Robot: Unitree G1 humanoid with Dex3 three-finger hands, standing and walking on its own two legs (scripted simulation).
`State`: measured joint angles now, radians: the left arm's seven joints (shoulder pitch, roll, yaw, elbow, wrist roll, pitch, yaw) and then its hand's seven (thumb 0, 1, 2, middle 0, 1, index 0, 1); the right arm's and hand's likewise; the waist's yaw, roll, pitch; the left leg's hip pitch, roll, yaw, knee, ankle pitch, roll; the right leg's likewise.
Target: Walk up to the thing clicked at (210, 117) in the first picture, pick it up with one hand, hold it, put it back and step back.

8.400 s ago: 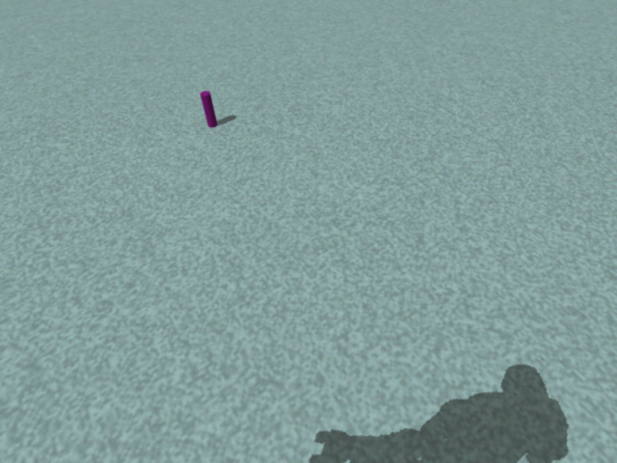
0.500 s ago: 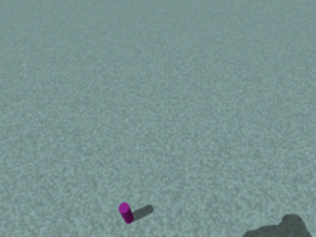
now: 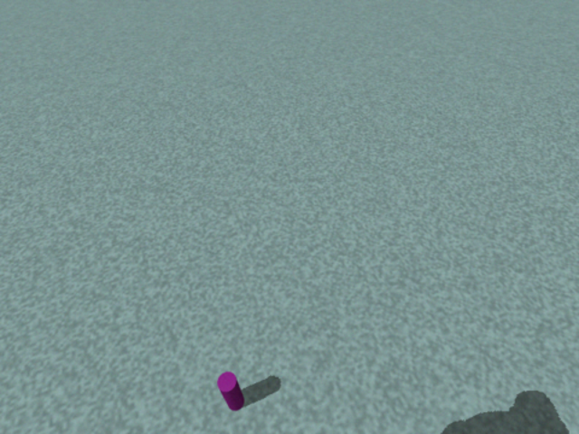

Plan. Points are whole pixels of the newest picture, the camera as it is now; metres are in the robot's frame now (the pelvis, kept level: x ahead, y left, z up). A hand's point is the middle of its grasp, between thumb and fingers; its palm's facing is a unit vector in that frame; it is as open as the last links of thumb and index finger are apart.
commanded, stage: stand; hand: left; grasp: from the side
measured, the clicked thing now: (231, 392) +0.38 +0.21 -0.68
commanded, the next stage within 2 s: go down in 0.20 s
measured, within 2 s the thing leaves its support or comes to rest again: neither
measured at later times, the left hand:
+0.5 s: hand out of the picture +0.14 +0.25 -0.17, palm faces +0.05 -0.95 -0.32, open 10.0 cm
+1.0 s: hand out of the picture +0.15 +0.28 -0.20, palm faces +0.08 -0.94 -0.32, open 17.3 cm
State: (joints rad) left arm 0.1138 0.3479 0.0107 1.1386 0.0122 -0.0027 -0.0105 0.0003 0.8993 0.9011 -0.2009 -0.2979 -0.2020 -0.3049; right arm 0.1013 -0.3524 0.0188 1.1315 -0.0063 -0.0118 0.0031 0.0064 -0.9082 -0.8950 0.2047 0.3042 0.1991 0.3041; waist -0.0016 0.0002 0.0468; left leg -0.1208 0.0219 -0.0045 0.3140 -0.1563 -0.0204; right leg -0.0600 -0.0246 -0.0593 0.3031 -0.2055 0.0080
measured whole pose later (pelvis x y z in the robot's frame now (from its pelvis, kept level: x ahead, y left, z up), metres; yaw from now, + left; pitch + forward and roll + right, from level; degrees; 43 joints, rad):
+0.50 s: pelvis -0.01 +0.00 -0.02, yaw +0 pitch +5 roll +0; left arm -0.06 0.34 0.15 1.09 0.04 -0.01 -0.02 0.00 0.60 0.60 -0.11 -0.13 -0.11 -0.13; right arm 0.19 -0.28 0.00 0.84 0.03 -0.05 -0.03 0.01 -0.97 -0.91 0.20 0.30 0.20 0.30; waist -0.02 -0.02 0.03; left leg -0.39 0.03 0.00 0.53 -0.23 -0.02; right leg -0.33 -0.02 -0.05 0.53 -0.29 0.00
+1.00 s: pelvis -0.01 +0.01 -0.08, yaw -1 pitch +15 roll -2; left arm 0.21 0.35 0.27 0.54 0.02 0.21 -0.08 -0.01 -0.52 0.03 -0.09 -0.06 -0.09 -0.06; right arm 0.22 -0.25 -0.02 0.59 0.02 -0.12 -0.06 0.01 -0.89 -0.89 0.20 0.30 0.20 0.30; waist -0.04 0.00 -0.10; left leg -0.82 0.05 -0.02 1.04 -0.48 -0.01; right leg -0.74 -0.02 -0.05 1.00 -0.51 0.01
